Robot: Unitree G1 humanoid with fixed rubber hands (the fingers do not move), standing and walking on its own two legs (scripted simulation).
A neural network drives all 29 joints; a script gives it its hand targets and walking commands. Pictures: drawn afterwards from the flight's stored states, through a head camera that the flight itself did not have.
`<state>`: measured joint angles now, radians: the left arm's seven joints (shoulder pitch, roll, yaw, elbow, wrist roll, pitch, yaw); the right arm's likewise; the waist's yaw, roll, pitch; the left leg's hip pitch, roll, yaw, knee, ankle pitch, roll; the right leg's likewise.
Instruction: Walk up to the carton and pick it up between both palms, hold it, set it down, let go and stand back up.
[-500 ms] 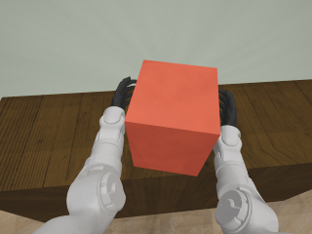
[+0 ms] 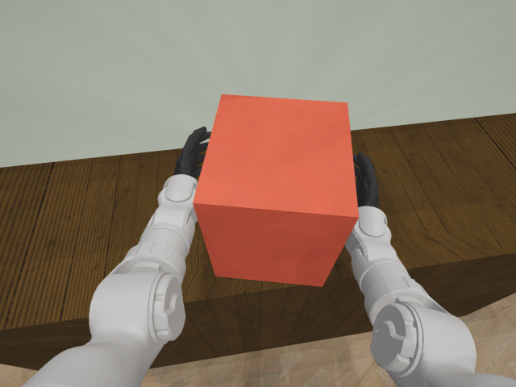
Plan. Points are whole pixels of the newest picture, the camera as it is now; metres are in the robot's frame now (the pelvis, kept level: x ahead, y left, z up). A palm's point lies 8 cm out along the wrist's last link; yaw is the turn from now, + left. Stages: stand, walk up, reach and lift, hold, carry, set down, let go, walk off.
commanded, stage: set down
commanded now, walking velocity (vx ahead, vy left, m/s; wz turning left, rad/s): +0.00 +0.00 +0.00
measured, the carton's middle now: (275, 197) +0.41 -0.04 +0.03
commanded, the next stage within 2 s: none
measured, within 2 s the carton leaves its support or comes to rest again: neither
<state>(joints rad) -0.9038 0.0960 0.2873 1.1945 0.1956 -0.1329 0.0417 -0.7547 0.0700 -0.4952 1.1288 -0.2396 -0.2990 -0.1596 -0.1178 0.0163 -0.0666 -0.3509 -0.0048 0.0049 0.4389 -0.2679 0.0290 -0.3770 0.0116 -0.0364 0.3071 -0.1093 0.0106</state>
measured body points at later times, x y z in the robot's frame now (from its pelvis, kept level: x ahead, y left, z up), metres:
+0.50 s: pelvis -0.02 +0.00 +0.00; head +0.00 +0.02 +0.45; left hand +0.46 +0.13 +0.14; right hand +0.40 -0.23 +0.14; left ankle -0.04 +0.09 -0.74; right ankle +0.01 -0.13 -0.74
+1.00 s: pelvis -0.03 -0.03 +0.00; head -0.02 -0.01 +0.45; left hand +0.46 +0.12 +0.19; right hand +0.40 -0.22 +0.18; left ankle -0.04 +0.09 -0.74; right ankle +0.01 -0.13 -0.74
